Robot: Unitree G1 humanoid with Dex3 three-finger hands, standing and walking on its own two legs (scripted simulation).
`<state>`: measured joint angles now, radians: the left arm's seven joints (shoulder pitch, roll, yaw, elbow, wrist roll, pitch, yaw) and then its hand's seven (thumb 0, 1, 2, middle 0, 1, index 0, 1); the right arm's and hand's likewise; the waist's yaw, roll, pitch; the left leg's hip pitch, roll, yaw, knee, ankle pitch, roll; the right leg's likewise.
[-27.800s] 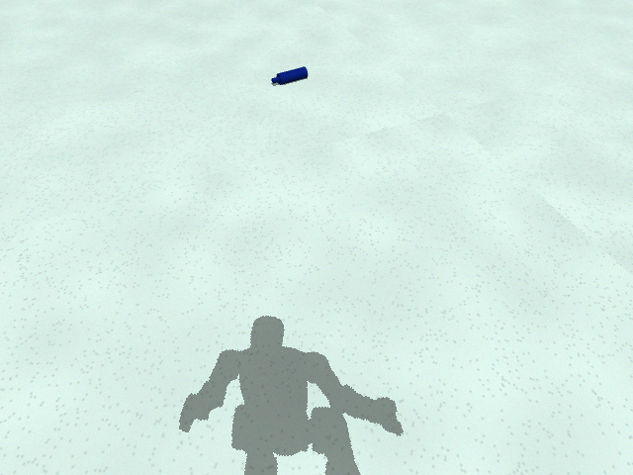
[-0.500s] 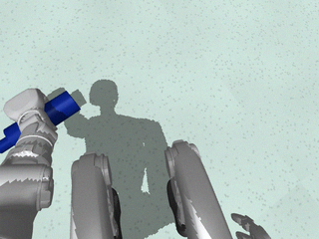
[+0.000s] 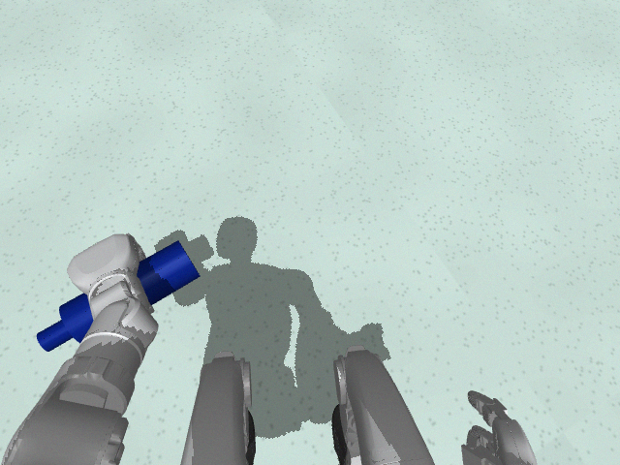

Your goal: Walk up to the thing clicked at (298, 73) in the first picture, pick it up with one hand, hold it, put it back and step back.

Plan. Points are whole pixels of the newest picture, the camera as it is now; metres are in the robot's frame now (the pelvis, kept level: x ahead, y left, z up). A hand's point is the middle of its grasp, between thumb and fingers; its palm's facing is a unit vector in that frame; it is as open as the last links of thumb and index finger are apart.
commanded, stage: lift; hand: left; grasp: from above
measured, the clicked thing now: (120, 297) +0.36 +0.27 -0.14
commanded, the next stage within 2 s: hold in 0.68 s
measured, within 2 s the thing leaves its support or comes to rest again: neither
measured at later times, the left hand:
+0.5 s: hand (97, 245) +0.37 +0.23 +0.04, palm faces -0.40 -0.27 -0.88, open 9.5 cm
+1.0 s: hand (68, 219) +0.37 +0.23 +0.10, palm faces -0.38 -0.25 -0.89, open 9.4 cm
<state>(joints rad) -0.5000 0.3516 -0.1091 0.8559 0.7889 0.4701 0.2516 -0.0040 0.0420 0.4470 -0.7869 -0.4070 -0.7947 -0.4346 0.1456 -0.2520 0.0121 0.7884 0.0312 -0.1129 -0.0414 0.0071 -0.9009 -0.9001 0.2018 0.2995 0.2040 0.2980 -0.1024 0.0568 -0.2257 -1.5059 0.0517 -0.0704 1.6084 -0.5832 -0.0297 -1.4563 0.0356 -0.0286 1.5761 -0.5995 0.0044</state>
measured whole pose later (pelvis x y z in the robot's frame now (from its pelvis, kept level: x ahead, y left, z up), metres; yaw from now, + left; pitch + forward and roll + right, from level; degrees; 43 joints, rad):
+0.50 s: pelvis +0.05 +0.00 +0.14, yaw +2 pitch +15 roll -1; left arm -0.41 0.27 -0.18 0.90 0.78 0.44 0.25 0.00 0.09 0.38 -0.78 -0.40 -0.78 -0.43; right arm 0.27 -0.24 0.01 0.82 0.04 -0.11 -0.08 0.01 -0.89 -0.90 0.20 0.30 0.20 0.30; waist -0.09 0.04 -0.13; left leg -0.82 0.04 -0.03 0.99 -0.44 -0.02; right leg -0.78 0.02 0.00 0.97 -0.45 0.00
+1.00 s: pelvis +0.07 +0.00 +0.18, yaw +2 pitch +8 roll +0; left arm -0.39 0.23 -0.21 0.91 0.80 0.46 0.22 0.00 0.11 0.35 -0.78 -0.37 -0.78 -0.40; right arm 0.25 -0.26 0.00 0.79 0.04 -0.10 -0.02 0.01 -0.89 -0.90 0.20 0.30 0.20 0.30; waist -0.05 0.04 -0.08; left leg -0.50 0.03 0.00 0.70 -0.33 -0.02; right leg -0.47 0.00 0.02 0.70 -0.36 0.01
